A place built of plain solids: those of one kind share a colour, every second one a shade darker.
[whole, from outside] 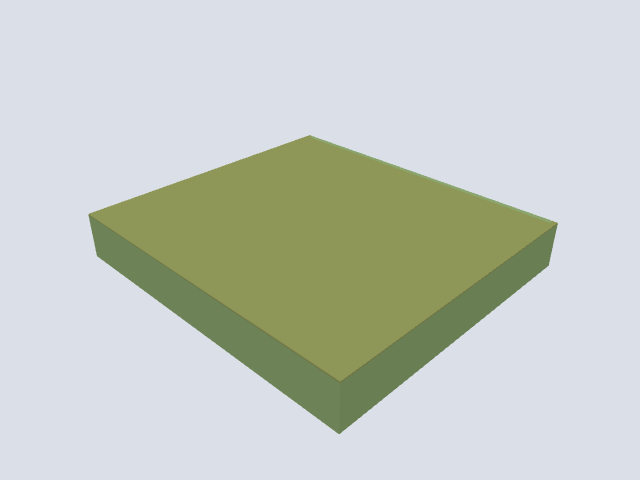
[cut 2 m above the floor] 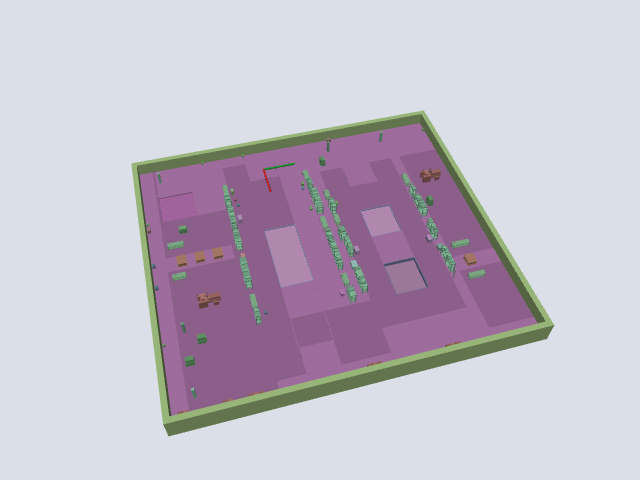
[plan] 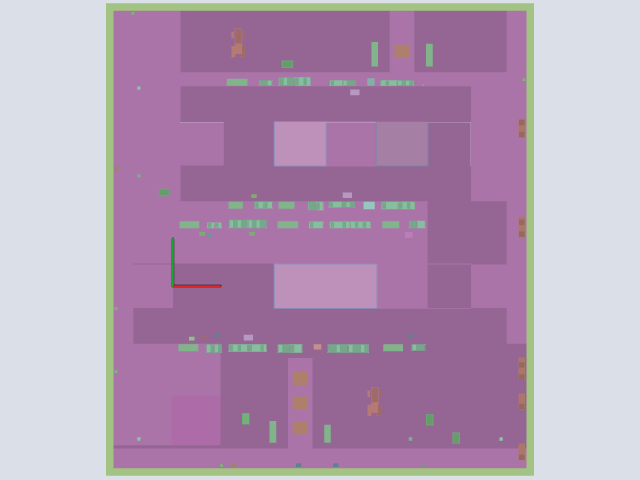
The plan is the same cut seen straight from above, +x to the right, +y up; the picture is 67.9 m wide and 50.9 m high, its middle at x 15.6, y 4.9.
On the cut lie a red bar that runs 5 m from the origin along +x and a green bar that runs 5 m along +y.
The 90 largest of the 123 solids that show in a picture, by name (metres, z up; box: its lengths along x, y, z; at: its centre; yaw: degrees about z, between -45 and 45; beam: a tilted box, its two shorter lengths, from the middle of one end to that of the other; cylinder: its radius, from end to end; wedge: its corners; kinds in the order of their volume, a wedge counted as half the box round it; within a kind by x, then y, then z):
{
 "floor_1": {"box": [2.1, 35.3, 1.4], "at": [-5.25, 11.55, -0.7]},
 "floor_2": {"box": [6.15, 10.77, 1.4], "at": [-3.23, -11.48, -0.7]},
 "floor_3": {"box": [4.2, 4.6, 1.4], "at": [-2.1, 0.0, -0.7]},
 "floor_4": {"box": [5.0, 20.2, 1.4], "at": [-1.7, 19.1, -0.7]},
 "floor_5": {"box": [5.2, 5.47, 1.4], "at": [2.45, -8.83, -0.7]},
 "floor_6": {"box": [18.5, 0.34, 1.4], "at": [2.95, -17.03, -0.7]},
 "floor_7": {"box": [4.6, 4.6, 1.4], "at": [3.1, 15.1, -0.7]},
 "floor_8": {"box": [14.9, 0.1, 1.4], "at": [3.25, -2.35, -0.7]},
 "floor_9": {"box": [14.9, 0.1, 1.4], "at": [3.25, 2.35, -0.7]},
 "floor_10": {"box": [10.7, 4.6, 1.4], "at": [5.35, 0.0, -0.7]},
 "floor_11": {"box": [9.9, 0.1, 1.4], "at": [5.75, 17.45, -0.7]},
 "floor_12": {"box": [5.3, 4.6, 1.4], "at": [8.05, 15.1, -0.7]},
 "floor_13": {"box": [7.15, 10.77, 1.4], "at": [8.63, -11.48, -0.7]},
 "floor_14": {"box": [31.2, 3.7, 1.4], "at": [11.4, 4.25, -0.7]},
 "floor_15": {"box": [31.2, 2.9, 1.4], "at": [11.4, 7.55, -0.7]},
 "floor_16": {"box": [22.2, 6.5, 1.4], "at": [11.9, 25.95, -0.7]},
 "floor_17": {"box": [2.6, 9.6, 1.4], "at": [13.5, -12.4, -0.7]},
 "floor_18": {"box": [2.6, 1.5, 1.4], "at": [13.5, -6.85, -0.7]},
 "floor_19": {"box": [26.2, 3.7, 1.4], "at": [13.9, 10.85, -0.7]},
 "floor_20": {"box": [43.8, 2.1, 1.4], "at": [15.6, -18.25, -0.7]},
 "floor_21": {"box": [39.6, 3.7, 1.4], "at": [15.6, -4.25, -0.7]},
 "floor_22": {"box": [30.8, 3.7, 1.4], "at": [16.2, 19.35, -0.7]},
 "floor_23": {"box": [34.6, 1.5, 1.4], "at": [18.1, 21.95, -0.7]},
 "floor_24": {"box": [5.2, 0.1, 1.4], "at": [18.9, 12.75, -0.7]},
 "floor_25": {"box": [5.2, 4.6, 1.4], "at": [18.9, 15.1, -0.7]},
 "floor_26": {"box": [5.2, 0.1, 1.4], "at": [18.9, 17.45, -0.7]},
 "floor_27": {"box": [2.6, 4.4, 1.4], "at": [24.3, 24.9, -0.7]},
 "floor_28": {"box": [2.6, 2.1, 1.4], "at": [24.3, 28.15, -0.7]},
 "floor_29": {"box": [5.3, 4.6, 1.4], "at": [24.35, 0.0, -0.7]},
 "floor_30": {"box": [22.7, 11.1, 1.4], "at": [26.15, -11.65, -0.7]},
 "floor_31": {"box": [9.9, 0.1, 1.4], "at": [26.65, -2.35, -0.7]},
 "floor_32": {"box": [9.9, 0.1, 1.4], "at": [26.65, 2.35, -0.7]},
 "floor_33": {"box": [4.6, 4.6, 1.4], "at": [29.3, 0.0, -0.7]},
 "floor_34": {"box": [4.6, 10.3, 1.4], "at": [29.3, 7.55, -0.7]},
 "floor_35": {"box": [4.5, 4.6, 1.4], "at": [29.35, 15.1, -0.7]},
 "floor_36": {"box": [4.5, 0.1, 1.4], "at": [29.35, 17.45, -0.7]},
 "floor_37": {"box": [9.8, 6.5, 1.4], "at": [30.5, 25.95, -0.7]},
 "floor_38": {"box": [3.8, 4.6, 1.4], "at": [33.5, 0.0, -0.7]},
 "floor_39": {"box": [3.8, 3.8, 1.4], "at": [33.5, 4.2, -0.7]},
 "floor_40": {"box": [3.8, 2.9, 1.4], "at": [33.5, 7.55, -0.7]},
 "floor_41": {"box": [3.8, 3.8, 1.4], "at": [33.5, 10.9, -0.7]},
 "floor_42": {"box": [3.8, 4.6, 1.4], "at": [33.5, 15.1, -0.7]},
 "floor_43": {"box": [3.8, 3.8, 1.4], "at": [33.5, 19.3, -0.7]},
 "floor_44": {"box": [2.1, 35.3, 1.4], "at": [36.45, 11.55, -0.7]},
 "wall_1": {"box": [0.8, 48.5, 7.2], "at": [-6.7, 4.95, 2.2]},
 "wall_2": {"box": [45.4, 0.8, 7.2], "at": [15.6, -19.7, 2.2]},
 "wall_3": {"box": [45.4, 0.8, 7.2], "at": [15.6, 29.6, 2.2]},
 "wall_4": {"box": [0.8, 48.5, 7.2], "at": [37.9, 4.95, 2.2]},
 "ceil_hall_1": {"box": [45.4, 50.1, 0.2], "at": [15.6, 4.95, 5.7]},
 "floor_pit_1": {"box": [5.4, 4.6, 1.22], "at": [13.5, 15.1, -0.79]},
 "floor_pit_2": {"box": [10.8, 4.6, 1.26], "at": [16.2, 0.0, -0.77]},
 "floor_pit_3": {"box": [5.4, 4.6, 0.81], "at": [24.3, 15.1, -1.0]},
 "floor_washbay_1": {"box": [5.2, 5.3, 1.24], "at": [2.45, -14.21, -0.78]},
 "floor_band_1": {"box": [0.1, 4.6, 1.4], "at": [10.75, 0.0, -0.7]},
 "floor_band_2": {"box": [0.1, 4.6, 1.4], "at": [10.75, 15.1, -0.7]},
 "floor_band_3": {"box": [5.5, 0.1, 1.4], "at": [13.45, 17.45, -0.7]},
 "floor_band_4": {"box": [10.9, 0.1, 1.4], "at": [16.15, 2.35, -0.7]},
 "floor_band_5": {"box": [11.0, 0.1, 1.4], "at": [16.2, -2.35, -0.7]},
 "floor_band_6": {"box": [0.1, 4.7, 1.4], "at": [16.25, 15.15, -0.7]},
 "floor_band_7": {"box": [0.1, 4.6, 1.4], "at": [21.55, 15.1, -0.7]},
 "floor_band_8": {"box": [0.1, 4.7, 1.4], "at": [21.65, 0.05, -0.7]},
 "floor_band_9": {"box": [5.5, 0.1, 1.4], "at": [24.25, 17.45, -0.7]},
 "vehicle_1": {"box": [0.8, 2.7, 0.55], "at": [6.97, 25.98, 0.62]},
 "vehicle_2": {"box": [0.7, 1.55, 0.4], "at": [6.97, 26.51, 1.1]},
 "vehicle_3": {"box": [0.4, 1.2, 1.2], "at": [7.52, 24.88, 0.6]},
 "vehicle_4": {"box": [0.8, 2.7, 0.55], "at": [21.4, -12.06, 0.62]},
 "vehicle_5": {"box": [0.7, 1.55, 0.4], "at": [21.4, -11.54, 1.1]},
 "vehicle_6": {"box": [0.4, 1.2, 1.2], "at": [21.95, -13.16, 0.6]},
 "trolley_1": {"box": [1.0, 0.6, 0.82], "at": [8.0, -5.45, 0.51]},
 "trolley_2": {"box": [1.0, 0.6, 0.82], "at": [18.5, 9.65, 0.51]},
 "trolley_3": {"box": [1.0, 0.6, 0.82], "at": [19.3, 20.55, 0.51]},
 "pallet_1": {"box": [1.04, 0.64, 0.28], "at": [-0.9, 9.93, 1.04]},
 "pallet_2": {"box": [0.7, 1.1, 0.37], "at": [7.72, -14.05, 0.71]},
 "pallet_3": {"box": [1.04, 0.64, 0.29], "at": [12.13, 23.54, 1.06]},
 "pallet_4": {"box": [0.64, 1.04, 0.42], "at": [27.23, -14.16, 1.02]},
 "pallet_5": {"box": [0.64, 1.04, 0.39], "at": [30.06, -16.12, 1.03]},
 "stand_1": {"box": [1.2, 0.8, 0.6], "at": [20.8, 8.55, 0.3]},
 "stand_2": {"box": [0.8, 0.8, 0.6], "at": [21.0, 21.65, 0.3]},
 "lifttable_1": {"box": [1.6, 1.4, 0.07], "at": [13.5, -15.0, 0.58]},
 "lifttable_2": {"box": [1.6, 1.4, 0.07], "at": [13.5, -12.4, 0.58]},
 "lifttable_3": {"box": [1.6, 1.4, 0.07], "at": [13.5, -9.8, 0.58]},
 "lifttable_4": {"box": [1.6, 1.4, 0.07], "at": [24.3, 24.9, 0.58]},
 "rack_1": {"box": [1.89, 0.9, 0.05], "at": [6.95, 6.6, 1.89]},
 "rack_2": {"box": [1.89, 0.9, 0.05], "at": [8.94, 6.6, 1.89]},
 "rack_3": {"box": [2.05, 0.9, 0.05], "at": [17.52, -6.6, 1.81]},
 "rack_4": {"box": [2.05, 0.9, 0.05], "at": [19.68, -6.6, 1.81]},
 "workbench_1": {"box": [2.2, 0.75, 0.05], "at": [12.2, 6.53, 0.88]},
 "workbench_2": {"box": [0.7, 2.6, 0.05], "at": [21.4, 24.6, 0.88]},
 "workbench_3": {"box": [0.7, 2.4, 0.05], "at": [27.2, 24.5, 0.88]},
 "drums_1": {"box": [0.7, 1.8, 0.12], "at": [37.0, -17.57, 0.06]}
}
